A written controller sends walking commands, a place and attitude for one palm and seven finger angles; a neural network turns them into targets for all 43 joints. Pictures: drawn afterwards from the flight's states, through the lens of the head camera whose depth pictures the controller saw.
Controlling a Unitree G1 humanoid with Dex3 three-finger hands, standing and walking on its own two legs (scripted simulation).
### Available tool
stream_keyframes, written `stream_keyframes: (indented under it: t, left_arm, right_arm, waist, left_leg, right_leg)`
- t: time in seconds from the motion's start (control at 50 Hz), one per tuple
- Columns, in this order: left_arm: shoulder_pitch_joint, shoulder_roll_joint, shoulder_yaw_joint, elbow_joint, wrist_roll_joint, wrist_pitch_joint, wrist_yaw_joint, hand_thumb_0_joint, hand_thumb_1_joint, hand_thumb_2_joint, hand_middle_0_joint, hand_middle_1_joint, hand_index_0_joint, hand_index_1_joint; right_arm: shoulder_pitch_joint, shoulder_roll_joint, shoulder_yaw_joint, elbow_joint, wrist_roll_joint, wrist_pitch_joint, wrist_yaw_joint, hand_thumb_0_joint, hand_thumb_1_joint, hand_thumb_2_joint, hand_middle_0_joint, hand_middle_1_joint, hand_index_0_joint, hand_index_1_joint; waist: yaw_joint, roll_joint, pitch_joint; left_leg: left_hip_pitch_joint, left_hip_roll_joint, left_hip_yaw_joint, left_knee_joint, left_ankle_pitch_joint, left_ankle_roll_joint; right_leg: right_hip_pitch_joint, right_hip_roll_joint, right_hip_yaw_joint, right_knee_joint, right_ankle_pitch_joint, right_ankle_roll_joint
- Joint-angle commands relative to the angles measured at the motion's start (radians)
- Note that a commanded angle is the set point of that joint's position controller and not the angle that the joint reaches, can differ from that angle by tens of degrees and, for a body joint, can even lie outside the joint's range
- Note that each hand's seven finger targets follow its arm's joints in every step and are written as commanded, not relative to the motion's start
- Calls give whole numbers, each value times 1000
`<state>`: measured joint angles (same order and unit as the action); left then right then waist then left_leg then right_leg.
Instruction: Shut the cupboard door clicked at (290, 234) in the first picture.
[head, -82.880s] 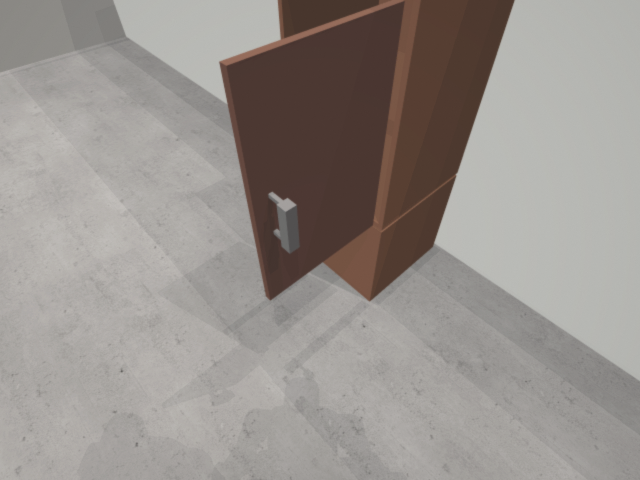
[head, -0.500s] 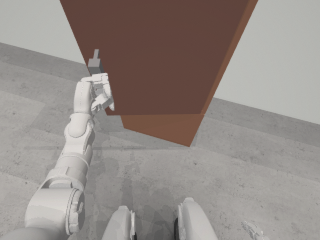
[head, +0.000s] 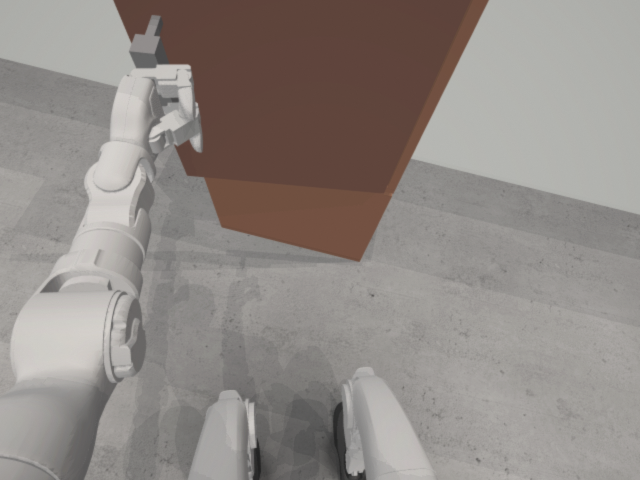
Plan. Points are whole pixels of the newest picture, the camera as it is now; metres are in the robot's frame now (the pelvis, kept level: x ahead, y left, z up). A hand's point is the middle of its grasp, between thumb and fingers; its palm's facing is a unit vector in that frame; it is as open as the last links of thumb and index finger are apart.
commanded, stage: push the door shut along its arc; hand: left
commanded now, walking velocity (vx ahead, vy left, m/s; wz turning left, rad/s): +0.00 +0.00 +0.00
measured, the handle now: (165, 73) +0.61 +0.14 +0.06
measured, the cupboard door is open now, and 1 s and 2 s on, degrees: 10 0 0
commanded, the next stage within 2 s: pull the fist back off the door in 0.62 s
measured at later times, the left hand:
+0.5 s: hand (224, 85) +0.58 +0.06 +0.07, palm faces -0.33 -0.94 -0.05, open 3.1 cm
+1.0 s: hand (243, 77) +0.61 +0.04 +0.05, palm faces +0.03 -1.00 -0.06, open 2.9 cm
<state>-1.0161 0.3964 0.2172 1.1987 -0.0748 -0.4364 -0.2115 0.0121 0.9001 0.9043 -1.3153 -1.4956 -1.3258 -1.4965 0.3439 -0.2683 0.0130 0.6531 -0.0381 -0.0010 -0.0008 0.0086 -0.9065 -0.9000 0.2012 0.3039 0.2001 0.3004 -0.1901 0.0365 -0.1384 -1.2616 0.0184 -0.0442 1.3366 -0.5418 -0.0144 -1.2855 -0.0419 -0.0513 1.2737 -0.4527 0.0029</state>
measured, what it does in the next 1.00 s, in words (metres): stands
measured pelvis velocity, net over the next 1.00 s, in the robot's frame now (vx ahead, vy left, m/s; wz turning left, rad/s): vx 0.01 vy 0.00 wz -0.06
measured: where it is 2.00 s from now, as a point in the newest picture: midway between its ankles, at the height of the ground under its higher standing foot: outside the picture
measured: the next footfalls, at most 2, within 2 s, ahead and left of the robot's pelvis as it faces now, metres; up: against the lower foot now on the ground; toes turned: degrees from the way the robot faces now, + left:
none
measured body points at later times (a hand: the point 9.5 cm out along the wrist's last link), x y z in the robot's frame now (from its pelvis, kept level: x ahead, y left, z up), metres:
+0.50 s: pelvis +0.00 +0.01 -0.02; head +0.18 +0.02 +0.39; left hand +0.59 +0.12 +0.08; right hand -0.03 -0.25 -0.12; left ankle +0.04 +0.13 -0.61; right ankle +0.07 -0.13 -0.61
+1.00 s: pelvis +0.01 +0.00 -0.01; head +0.21 -0.01 +0.40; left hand +0.60 +0.09 +0.06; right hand -0.04 -0.23 -0.12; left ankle +0.04 +0.13 -0.61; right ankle +0.07 -0.13 -0.61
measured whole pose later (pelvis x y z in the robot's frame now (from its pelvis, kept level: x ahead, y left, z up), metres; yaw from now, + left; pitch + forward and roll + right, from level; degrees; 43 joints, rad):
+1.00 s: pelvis +0.01 +0.00 -0.01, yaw -3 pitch +33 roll -2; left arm -1.19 0.39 0.39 1.22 0.13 -0.34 0.15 -0.01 0.86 0.90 -1.30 -1.50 -1.29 -1.50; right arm 0.41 -0.21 0.04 0.61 -0.10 0.00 0.09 0.01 -0.91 -0.90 0.20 0.30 0.20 0.30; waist -0.28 0.07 -0.13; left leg -1.36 0.06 -0.02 1.37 -0.57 -0.01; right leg -1.41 0.00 -0.02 1.29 -0.45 0.01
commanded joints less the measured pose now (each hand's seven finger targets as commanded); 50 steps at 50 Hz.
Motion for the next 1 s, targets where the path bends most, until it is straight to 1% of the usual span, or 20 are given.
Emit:
stream_keyframes:
  t: [0.0, 0.1, 0.12, 0.18, 0.26, 0.3, 0.34, 0.42, 0.58, 0.62, 0.7, 0.72, 0.76, 0.8, 0.82, 0.84, 0.88, 0.9, 0.94, 0.98]
  left_arm:
    - [-617, 114, -13, -205, 10, -41, -21, 0, 900, 900, -1300, -1500, -1300, -1500]
    - [-677, 137, -22, -187, 31, -25, -36, 0, 900, 900, -1300, -1500, -1300, -1500]
    - [-688, 165, -6, -179, 33, -19, -40, 0, 900, 900, -1300, -1500, -1300, -1500]
    - [-708, 157, -20, -193, 34, -7, -61, 0, 900, 900, -1300, -1500, -1300, -1500]
    - [-768, 183, -5, -159, 35, 24, -69, 0, 900, 900, -1300, -1500, -1300, -1500]
    - [-799, 177, -9, -162, 39, 30, -69, 0, 900, 900, -1300, -1500, -1300, -1500]
    - [-794, 231, 27, -150, 43, 40, -74, 0, 900, 900, -1300, -1500, -1300, -1500]
    - [-812, 266, 45, -144, 57, 53, -83, 0, 900, 900, -1300, -1500, -1300, -1500]
    - [-866, 315, 68, -89, 79, 104, -97, 0, 900, 900, -1300, -1500, -1300, -1500]
    - [-882, 358, 91, -93, 90, 108, -100, 0, 900, 900, -1300, -1500, -1300, -1500]
    - [-891, 371, 92, -79, 110, 128, -110, 0, 900, 900, -1300, -1500, -1300, -1500]
    - [-823, 404, 308, -91, 31, 138, 64, 0, 900, 900, -1300, -1500, -1300, -1500]
    - [-739, 285, 258, -112, 49, 140, 211, 0, 900, 900, -1300, -1500, -1300, -1500]
    - [-719, 242, 259, -164, 105, 91, 361, 0, 900, 900, -1300, -1500, -1300, -1500]
    - [-734, 202, 186, -210, 161, 62, 399, 0, 900, 900, -1300, -1500, -1300, -1500]
    - [-730, 225, 184, -217, 201, 42, 415, 0, 900, 900, -1300, -1500, -1300, -1500]
    - [-716, 252, 182, -209, 227, 27, 414, 0, 900, 900, -1300, -1500, -1300, -1500]
    - [-749, 245, 172, -242, 225, 15, 400, 0, 900, 900, -1300, -1500, -1300, -1500]
    - [-722, 252, 179, -260, 197, -1, 370, 0, 900, 900, -1300, -1500, -1300, -1500]
    - [-701, 218, 162, -268, 161, -17, 343, 0, 900, 900, -1300, -1500, -1300, -1500]
  right_arm:
    - [177, -176, -56, -49, 0, -27, -8, 0, -900, -900, 200, 300, 200, 300]
    - [193, -177, -51, -45, -2, -36, -3, 0, -900, -900, 200, 300, 200, 300]
    - [194, -181, -49, -38, -3, -36, -3, 0, -900, -900, 200, 300, 200, 300]
    - [203, -181, -49, -38, -5, -39, 1, 0, -900, -900, 200, 300, 200, 300]
    - [218, -188, -44, -28, -5, -42, -2, 0, -900, -900, 200, 300, 200, 300]
    - [225, -186, -42, -29, -9, -49, -1, 0, -900, -900, 200, 300, 200, 300]
    - [231, -191, -41, -26, -10, -50, -1, 0, -900, -900, 200, 300, 200, 300]
    - [240, -186, -34, -33, -12, -52, 4, 0, -900, -900, 200, 300, 200, 300]
    - [258, -190, -25, -36, -14, -51, 3, 0, -900, -900, 200, 300, 200, 300]
    - [267, -193, -22, -37, -17, -52, 1, 0, -900, -900, 200, 300, 200, 300]
    - [280, -189, -20, -41, -21, -53, 3, 0, -900, -900, 200, 300, 200, 300]
    - [312, -180, -8, -79, -45, -51, 10, 0, -900, -900, 200, 300, 200, 300]
    - [300, -159, -19, -93, -53, -46, 39, 0, -900, -900, 200, 300, 200, 300]
    - [311, -148, -30, -93, -74, -45, 66, 0, -900, -900, 200, 300, 200, 300]
    - [312, -147, -39, -85, -78, -43, 83, 0, -900, -900, 200, 300, 200, 300]
    - [323, -148, -48, -73, -77, -35, 90, 0, -900, -900, 200, 300, 200, 300]
    - [327, -150, -55, -69, -72, -16, 93, 0, -900, -900, 200, 300, 200, 300]
    - [326, -149, -57, -68, -71, -14, 92, 0, -900, -900, 200, 300, 200, 300]
    - [315, -144, -59, -71, -59, -11, 86, 0, -900, -900, 200, 300, 200, 300]
    - [303, -137, -61, -65, -52, -15, 78, 0, -900, -900, 200, 300, 200, 300]
  waist:
    - [-111, 96, -512]
    - [-130, 140, -535]
    - [-127, 153, -538]
    - [-126, 191, -573]
    - [-158, 155, -540]
    - [-163, 183, -551]
    - [-154, 188, -585]
    - [-151, 211, -599]
    - [-181, 184, -570]
    - [-179, 206, -604]
    - [-185, 223, -617]
    - [-109, 225, -646]
    - [-108, 153, -669]
    - [-96, 159, -686]
    - [-109, 190, -713]
    - [-106, 182, -728]
    - [-104, 161, -727]
    - [-112, 162, -741]
    - [-96, 144, -756]
    - [-99, 118, -715]
  left_leg:
    - [333, -17, -28, -162, 170, 47]
    - [330, -16, -28, -143, 171, 50]
    - [331, -12, -29, -141, 179, 46]
    - [374, -9, -39, -136, 222, 41]
    - [335, -5, -43, -122, 201, 48]
    - [337, -8, -43, -115, 209, 50]
    - [342, -5, -45, -104, 243, 47]
    - [329, -3, -40, -92, 270, 47]
    - [264, 1, -38, -66, 258, 54]
    - [264, 1, -38, -53, 283, 55]
    - [244, 3, -32, -31, 305, 57]
    - [219, 11, -49, -54, 322, 44]
    - [220, 15, -36, -65, 345, 37]
    - [230, 12, -24, -68, 361, 33]
    - [257, 13, -14, -67, 372, 32]
    - [272, 14, -12, -71, 377, 31]
    - [256, 5, 7, -93, 355, 34]
    - [269, 3, 7, -99, 359, 36]
    - [267, -5, 16, -123, 329, 36]
    - [268, -9, 25, -144, 306, 37]
  right_leg:
    - [236, 52, 15, -163, 102, -32]
    - [212, 56, 15, -154, 98, -34]
    - [209, 55, 14, -153, 102, -35]
    - [190, 57, 7, -141, 124, -40]
    - [164, 62, 3, -139, 111, -35]
    - [149, 63, 0, -131, 114, -39]
    - [164, 63, 0, -124, 132, -39]
    - [170, 67, 1, -113, 149, -40]
    - [150, 74, -5, -98, 145, -36]
    - [149, 73, -5, -85, 163, -37]
    - [144, 77, -6, -68, 184, -40]
    - [179, 71, -9, -70, 197, -35]
    - [231, 73, -8, -76, 222, -18]
    - [246, 72, -7, -82, 243, -15]
    - [250, 69, 0, -87, 256, -12]
    - [279, 69, 4, -92, 269, -15]
    - [358, 68, 18, -116, 296, -13]
    - [374, 67, 21, -123, 318, -14]
    - [449, 67, 32, -143, 327, -12]
    - [477, 66, 36, -168, 331, -8]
